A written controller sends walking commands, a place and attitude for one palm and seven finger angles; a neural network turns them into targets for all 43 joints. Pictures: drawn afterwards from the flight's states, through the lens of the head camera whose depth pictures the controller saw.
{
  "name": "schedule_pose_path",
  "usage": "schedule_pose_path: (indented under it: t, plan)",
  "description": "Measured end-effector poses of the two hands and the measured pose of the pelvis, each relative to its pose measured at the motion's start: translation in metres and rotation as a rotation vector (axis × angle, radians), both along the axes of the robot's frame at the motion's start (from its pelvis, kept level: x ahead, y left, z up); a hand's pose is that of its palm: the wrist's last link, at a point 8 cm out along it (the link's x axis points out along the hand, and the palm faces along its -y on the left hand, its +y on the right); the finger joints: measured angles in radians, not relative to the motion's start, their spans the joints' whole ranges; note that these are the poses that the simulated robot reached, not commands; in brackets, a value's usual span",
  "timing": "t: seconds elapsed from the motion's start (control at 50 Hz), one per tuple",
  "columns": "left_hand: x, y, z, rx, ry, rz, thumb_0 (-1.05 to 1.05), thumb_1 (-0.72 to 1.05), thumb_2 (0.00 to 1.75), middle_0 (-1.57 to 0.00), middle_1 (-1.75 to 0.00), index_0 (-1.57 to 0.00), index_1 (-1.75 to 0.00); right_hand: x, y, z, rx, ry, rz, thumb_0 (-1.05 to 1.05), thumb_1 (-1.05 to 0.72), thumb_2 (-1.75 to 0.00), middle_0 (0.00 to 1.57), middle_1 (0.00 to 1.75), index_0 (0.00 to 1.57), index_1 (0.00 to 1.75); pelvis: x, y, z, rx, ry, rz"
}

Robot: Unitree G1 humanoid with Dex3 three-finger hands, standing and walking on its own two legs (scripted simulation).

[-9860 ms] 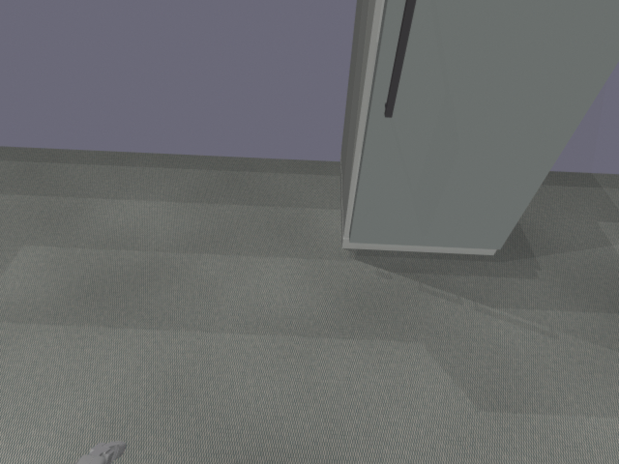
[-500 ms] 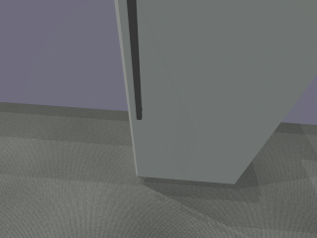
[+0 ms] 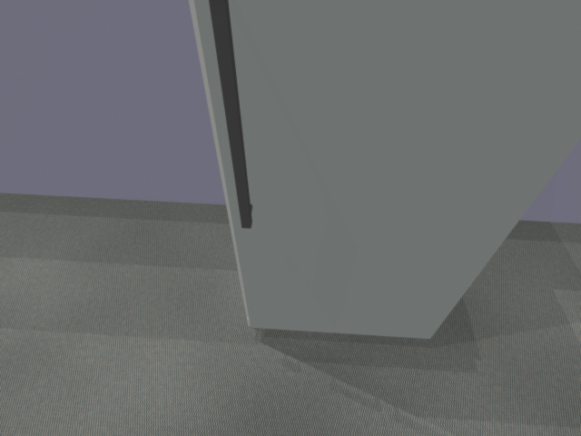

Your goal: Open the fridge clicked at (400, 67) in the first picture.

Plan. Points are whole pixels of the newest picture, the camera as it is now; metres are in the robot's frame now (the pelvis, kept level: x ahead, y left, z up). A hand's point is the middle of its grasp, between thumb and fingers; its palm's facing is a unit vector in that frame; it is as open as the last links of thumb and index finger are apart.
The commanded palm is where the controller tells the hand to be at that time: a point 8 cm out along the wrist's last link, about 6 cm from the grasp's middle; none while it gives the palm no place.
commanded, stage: look again from close up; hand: left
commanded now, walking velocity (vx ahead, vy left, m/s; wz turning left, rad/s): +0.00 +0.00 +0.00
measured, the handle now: (238, 134) +0.54 +0.12 +0.13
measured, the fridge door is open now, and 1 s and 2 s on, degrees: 0 0 0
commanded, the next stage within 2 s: shuffle to correct the standing spot in 0.22 s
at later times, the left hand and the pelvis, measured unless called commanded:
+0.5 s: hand out of the picture +0.00 +0.17 -0.18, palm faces +0.00 -0.98 -0.19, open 7.4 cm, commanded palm none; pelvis +0.01 +0.00 +0.00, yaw -1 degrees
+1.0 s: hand out of the picture +0.07 +0.16 -0.17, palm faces +0.04 -0.99 -0.16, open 7.4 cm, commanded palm none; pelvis +0.09 +0.00 +0.01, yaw -2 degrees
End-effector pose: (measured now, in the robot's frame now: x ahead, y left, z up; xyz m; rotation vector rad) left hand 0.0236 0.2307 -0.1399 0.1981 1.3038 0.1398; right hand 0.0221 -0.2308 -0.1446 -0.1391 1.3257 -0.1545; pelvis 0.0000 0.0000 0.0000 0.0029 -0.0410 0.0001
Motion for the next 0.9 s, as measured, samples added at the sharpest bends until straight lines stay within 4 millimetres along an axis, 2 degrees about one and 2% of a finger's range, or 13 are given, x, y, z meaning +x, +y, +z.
schedule_pose_path:
  t: [0.14, 0.42, 0.62, 0.72, 0.8, 0.9]
  plan:
    - [-0.002, -0.006, -0.001, -0.011, 0.019, 0.004, 0.0, 0.91, 0.9, -0.2, -0.3, -0.2, -0.3, -0.009, 0.003, -0.001, 0.011, 0.03, -0.012, 0.01, -0.91, -0.9, 0.2, 0.3, 0.2, 0.3, 0.003, -0.002, 0.001, 0.0, 0.001, -0.003]
    - [-0.021, -0.012, -0.004, -0.026, 0.07, 0.022, 0.0, 0.91, 0.9, -0.2, -0.3, -0.2, -0.3, -0.028, 0.01, -0.003, 0.022, 0.077, -0.036, 0.01, -0.91, -0.9, 0.2, 0.3, 0.2, 0.3, 0.006, -0.002, 0.001, 0.0, -0.003, -0.009]
    - [-0.03, -0.024, -0.009, -0.048, 0.138, 0.056, 0.0, 0.91, 0.9, -0.19, -0.3, -0.2, -0.3, -0.034, 0.009, -0.009, 0.03, 0.132, -0.079, 0.01, -0.91, -0.9, 0.2, 0.3, 0.2, 0.3, 0.032, -0.008, -0.005, 0.001, 0.016, -0.021]
    - [-0.027, -0.033, -0.012, -0.064, 0.173, 0.092, 0.0, 0.91, 0.9, -0.19, -0.3, -0.2, -0.3, -0.023, 0.006, -0.011, 0.022, 0.158, -0.078, 0.01, -0.91, -0.9, 0.2, 0.3, 0.2, 0.3, 0.053, -0.011, -0.01, -0.016, 0.03, -0.014]
    - [-0.021, -0.037, -0.02, -0.089, 0.206, 0.121, 0.0, 0.91, 0.9, -0.19, -0.3, -0.2, -0.3, 0.001, 0.008, -0.01, -0.003, 0.158, -0.065, 0.01, -0.91, -0.9, 0.2, 0.3, 0.2, 0.3, 0.07, -0.006, -0.013, -0.03, 0.039, -0.005]
    - [0.005, -0.037, -0.017, -0.1, 0.215, 0.108, 0.0, 0.91, 0.9, -0.19, -0.3, -0.2, -0.3, 0.035, 0.02, -0.003, -0.016, 0.111, -0.066, 0.01, -0.91, -0.9, 0.2, 0.3, 0.2, 0.3, 0.085, 0.001, -0.006, -0.022, 0.028, -0.012]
